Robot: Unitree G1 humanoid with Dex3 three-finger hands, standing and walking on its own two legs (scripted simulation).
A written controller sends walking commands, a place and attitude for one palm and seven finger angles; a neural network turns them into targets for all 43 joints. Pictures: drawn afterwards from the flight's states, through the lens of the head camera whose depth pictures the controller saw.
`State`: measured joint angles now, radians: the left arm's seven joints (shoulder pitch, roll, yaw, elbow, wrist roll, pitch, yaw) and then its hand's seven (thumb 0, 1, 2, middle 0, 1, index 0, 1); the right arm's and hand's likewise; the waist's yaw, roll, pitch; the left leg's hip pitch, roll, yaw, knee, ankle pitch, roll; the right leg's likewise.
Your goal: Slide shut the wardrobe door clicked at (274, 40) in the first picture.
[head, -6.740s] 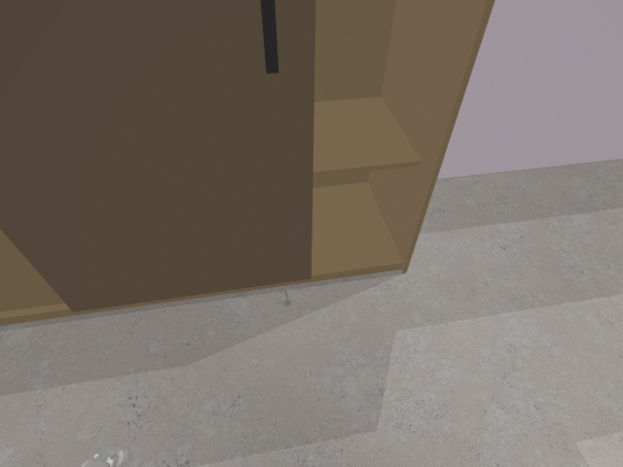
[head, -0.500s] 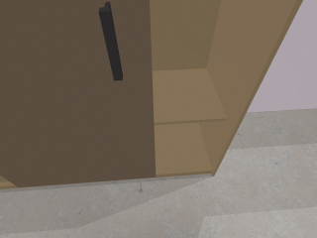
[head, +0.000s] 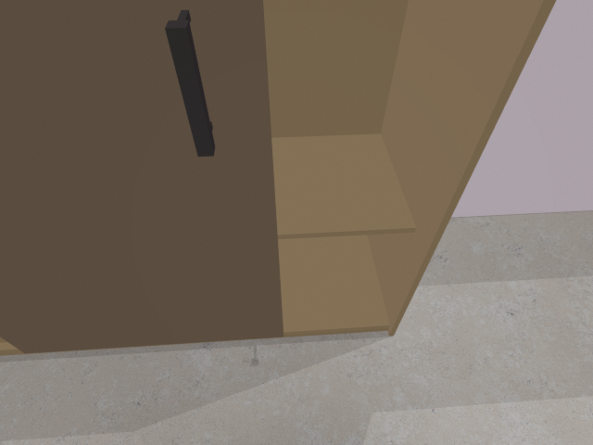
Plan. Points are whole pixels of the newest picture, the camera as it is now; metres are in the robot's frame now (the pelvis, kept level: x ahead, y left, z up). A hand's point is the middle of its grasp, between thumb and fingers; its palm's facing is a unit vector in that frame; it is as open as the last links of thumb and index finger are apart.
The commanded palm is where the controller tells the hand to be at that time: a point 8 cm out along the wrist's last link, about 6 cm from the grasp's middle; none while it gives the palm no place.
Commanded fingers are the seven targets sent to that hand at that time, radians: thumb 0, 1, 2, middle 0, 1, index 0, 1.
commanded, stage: look again from close up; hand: left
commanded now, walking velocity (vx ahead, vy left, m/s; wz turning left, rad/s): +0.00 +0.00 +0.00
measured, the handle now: (196, 88) +0.53 +0.18 +0.22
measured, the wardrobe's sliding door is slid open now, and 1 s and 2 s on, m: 0.38 0.38 0.38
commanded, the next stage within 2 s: raise the hand with hooked fingers in 0.22 s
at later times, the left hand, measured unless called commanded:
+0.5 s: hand (151, 427) +0.15 +0.20 -0.03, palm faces +0.26 -0.94 -0.23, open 7.4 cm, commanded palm +0.10 +0.23 -0.03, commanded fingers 0.00 0.67 0.80 -0.22 -0.45 -0.22 -0.45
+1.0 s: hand (112, 404) +0.15 +0.20 +0.08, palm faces +0.08 -0.99 -0.07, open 10.2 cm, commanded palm +0.11 +0.27 +0.07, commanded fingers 0.00 0.08 0.55 -0.26 -0.82 -0.26 -0.82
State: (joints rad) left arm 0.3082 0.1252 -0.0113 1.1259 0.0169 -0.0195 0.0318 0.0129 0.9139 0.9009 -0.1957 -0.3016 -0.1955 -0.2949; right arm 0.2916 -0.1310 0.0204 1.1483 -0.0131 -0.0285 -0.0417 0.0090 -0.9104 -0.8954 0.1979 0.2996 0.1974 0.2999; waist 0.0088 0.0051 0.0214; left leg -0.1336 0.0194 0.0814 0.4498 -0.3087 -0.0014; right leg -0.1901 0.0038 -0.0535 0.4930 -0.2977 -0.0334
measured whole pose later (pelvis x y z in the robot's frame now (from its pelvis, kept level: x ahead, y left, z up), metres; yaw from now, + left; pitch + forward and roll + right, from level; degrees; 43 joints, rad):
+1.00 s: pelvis -0.06 +0.01 -0.04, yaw +5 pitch +3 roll -3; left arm 0.28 0.22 0.11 -0.15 -0.24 -0.35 -0.24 0.01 0.30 0.65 -0.23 -0.68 -0.23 -0.68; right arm 0.19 -0.21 0.09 0.56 0.03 -0.25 -0.06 0.02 -0.90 -0.90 0.20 0.30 0.20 0.30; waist 0.07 0.04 -0.03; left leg -0.53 0.02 -0.03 0.89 -0.42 0.01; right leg -0.50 -0.02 -0.16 0.81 -0.38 -0.03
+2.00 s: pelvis -0.04 +0.00 +0.00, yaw +4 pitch -5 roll -1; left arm -0.30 0.53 0.51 0.05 -0.33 0.35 -0.39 -0.01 -0.51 0.30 -0.30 -1.20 -0.30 -1.20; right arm 0.16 -0.28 0.11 0.65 0.09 -0.22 -0.10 0.02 -0.90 -0.90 0.20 0.30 0.20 0.30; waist 0.09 0.07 -0.01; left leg -0.13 0.01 0.00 0.46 -0.25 0.01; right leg -0.11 -0.01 -0.12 0.42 -0.22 -0.03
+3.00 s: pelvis -0.04 +0.01 +0.00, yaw +3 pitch -3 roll +0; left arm -0.44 0.46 0.41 0.19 -0.27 0.36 -0.29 -0.01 -0.51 0.30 -0.30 -1.20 -0.30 -1.20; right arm 0.17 -0.26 0.11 0.65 0.09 -0.19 -0.10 0.02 -0.90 -0.90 0.20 0.30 0.20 0.30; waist 0.05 0.06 -0.02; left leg -0.15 0.00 0.02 0.44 -0.24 0.01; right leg -0.15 -0.01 -0.10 0.42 -0.21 -0.02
